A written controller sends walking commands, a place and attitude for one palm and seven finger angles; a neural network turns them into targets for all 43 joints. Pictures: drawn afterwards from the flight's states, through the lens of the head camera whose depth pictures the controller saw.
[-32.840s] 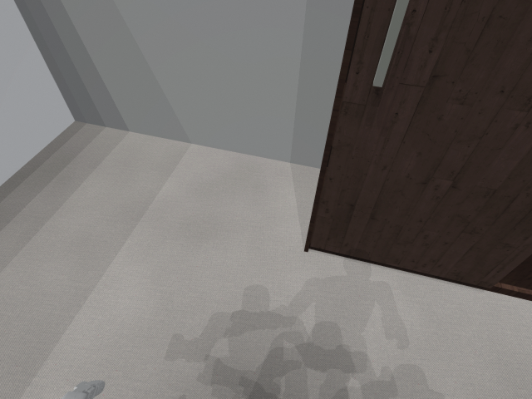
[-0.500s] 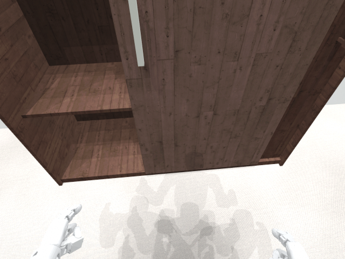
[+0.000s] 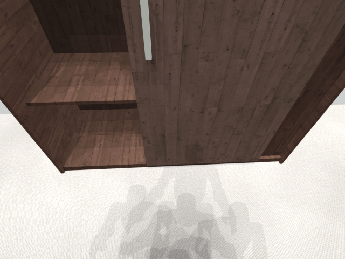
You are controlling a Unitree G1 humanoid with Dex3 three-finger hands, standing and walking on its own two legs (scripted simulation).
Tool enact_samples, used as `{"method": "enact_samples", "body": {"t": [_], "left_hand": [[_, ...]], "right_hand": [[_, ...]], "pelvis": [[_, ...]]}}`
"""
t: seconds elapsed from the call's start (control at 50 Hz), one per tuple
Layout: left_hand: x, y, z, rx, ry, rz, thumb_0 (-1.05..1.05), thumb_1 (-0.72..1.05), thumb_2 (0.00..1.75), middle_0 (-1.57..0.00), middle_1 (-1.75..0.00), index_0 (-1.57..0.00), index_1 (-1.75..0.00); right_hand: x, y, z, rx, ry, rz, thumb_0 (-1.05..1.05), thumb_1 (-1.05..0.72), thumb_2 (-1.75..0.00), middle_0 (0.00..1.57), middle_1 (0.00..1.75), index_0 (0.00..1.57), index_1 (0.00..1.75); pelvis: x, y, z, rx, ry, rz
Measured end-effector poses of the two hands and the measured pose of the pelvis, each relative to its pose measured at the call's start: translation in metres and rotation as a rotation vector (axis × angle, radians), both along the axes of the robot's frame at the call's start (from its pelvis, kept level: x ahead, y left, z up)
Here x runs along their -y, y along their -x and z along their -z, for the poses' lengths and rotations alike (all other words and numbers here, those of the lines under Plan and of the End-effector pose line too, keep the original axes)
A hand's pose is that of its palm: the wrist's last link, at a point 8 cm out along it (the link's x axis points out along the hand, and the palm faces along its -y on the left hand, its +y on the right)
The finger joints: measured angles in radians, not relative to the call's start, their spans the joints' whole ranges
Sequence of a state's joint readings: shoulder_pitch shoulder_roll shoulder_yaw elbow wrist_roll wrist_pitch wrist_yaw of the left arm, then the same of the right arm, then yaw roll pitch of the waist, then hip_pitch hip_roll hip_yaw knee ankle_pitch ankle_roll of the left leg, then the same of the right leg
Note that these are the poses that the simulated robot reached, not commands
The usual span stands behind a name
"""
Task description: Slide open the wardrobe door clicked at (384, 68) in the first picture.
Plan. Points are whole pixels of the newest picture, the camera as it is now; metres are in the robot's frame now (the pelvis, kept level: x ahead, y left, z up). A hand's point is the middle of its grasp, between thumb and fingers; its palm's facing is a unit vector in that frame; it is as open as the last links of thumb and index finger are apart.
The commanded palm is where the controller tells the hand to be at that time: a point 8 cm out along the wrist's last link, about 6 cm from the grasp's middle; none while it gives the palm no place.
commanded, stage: let the arm hang, fingers relaxed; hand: left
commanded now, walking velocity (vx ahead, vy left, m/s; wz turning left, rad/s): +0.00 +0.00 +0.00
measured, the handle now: (146, 23) +0.72 +0.13 +0.19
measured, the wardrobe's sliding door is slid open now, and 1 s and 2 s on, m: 0.54 0.54 0.54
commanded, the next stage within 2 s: look to check the result in 0.42 s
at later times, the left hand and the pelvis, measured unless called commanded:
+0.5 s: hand out of the picture +0.13 +0.22 -0.15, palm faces -0.04 -0.95 -0.31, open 7.4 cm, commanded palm none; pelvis +0.03 -0.01 +0.01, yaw -1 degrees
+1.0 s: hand out of the picture +0.12 +0.21 -0.15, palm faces -0.02 -0.95 -0.32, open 7.4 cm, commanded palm none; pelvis +0.05 -0.03 +0.01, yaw -1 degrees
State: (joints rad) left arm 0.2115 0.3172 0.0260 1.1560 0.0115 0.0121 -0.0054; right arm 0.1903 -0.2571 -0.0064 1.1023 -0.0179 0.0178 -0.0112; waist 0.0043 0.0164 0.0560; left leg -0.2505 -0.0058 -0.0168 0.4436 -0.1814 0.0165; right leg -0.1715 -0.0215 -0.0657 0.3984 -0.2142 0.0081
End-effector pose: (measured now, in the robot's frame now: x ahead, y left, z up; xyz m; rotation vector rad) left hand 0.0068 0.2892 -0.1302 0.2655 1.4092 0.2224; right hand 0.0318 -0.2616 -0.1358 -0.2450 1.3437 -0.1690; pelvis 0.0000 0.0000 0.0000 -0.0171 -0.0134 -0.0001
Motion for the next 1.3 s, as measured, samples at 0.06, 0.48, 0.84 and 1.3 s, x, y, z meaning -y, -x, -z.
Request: {"method": "enact_samples", "body": {"t": [0.06, 0.48, 0.84, 1.3], "left_hand": [[-0.009, -0.022, -0.007, 0.053, -0.028, 0.02, 0.0, 0.91, 0.9, -0.2, -0.3, -0.2, -0.3], [0.018, -0.119, -0.017, 0.22, 0.007, 0.113, 0.0, 0.91, 0.9, -0.2, -0.3, -0.2, -0.3], [0.028, -0.102, -0.011, 0.128, -0.006, 0.065, 0.0, 0.91, 0.9, -0.2, -0.3, -0.2, -0.3], [0.043, -0.112, -0.009, 0.165, 0.016, 0.074, 0.0, 0.91, 0.9, -0.2, -0.3, -0.2, -0.3]], "right_hand": [[0.001, -0.011, 0.0, 0.03, -0.006, -0.005, 0.0, -0.9, -0.9, 0.21, 0.3, 0.21, 0.3], [0.043, -0.07, -0.021, 0.131, 0.07, -0.023, 0.0, -0.91, -0.9, 0.2, 0.3, 0.2, 0.3], [0.045, -0.079, -0.012, 0.08, 0.044, -0.021, 0.0, -0.91, -0.9, 0.2, 0.3, 0.2, 0.3], [0.047, -0.073, -0.013, 0.09, 0.043, 0.004, 0.0, -0.91, -0.9, 0.2, 0.3, 0.2, 0.3]], "pelvis": [[-0.001, -0.001, -0.001, 0.0, -0.004, 0.002], [0.009, -0.025, -0.005, -0.008, -0.019, 0.013], [0.024, -0.045, -0.006, -0.012, -0.019, 0.012], [0.029, -0.047, -0.006, 0.002, -0.018, 0.022]]}}
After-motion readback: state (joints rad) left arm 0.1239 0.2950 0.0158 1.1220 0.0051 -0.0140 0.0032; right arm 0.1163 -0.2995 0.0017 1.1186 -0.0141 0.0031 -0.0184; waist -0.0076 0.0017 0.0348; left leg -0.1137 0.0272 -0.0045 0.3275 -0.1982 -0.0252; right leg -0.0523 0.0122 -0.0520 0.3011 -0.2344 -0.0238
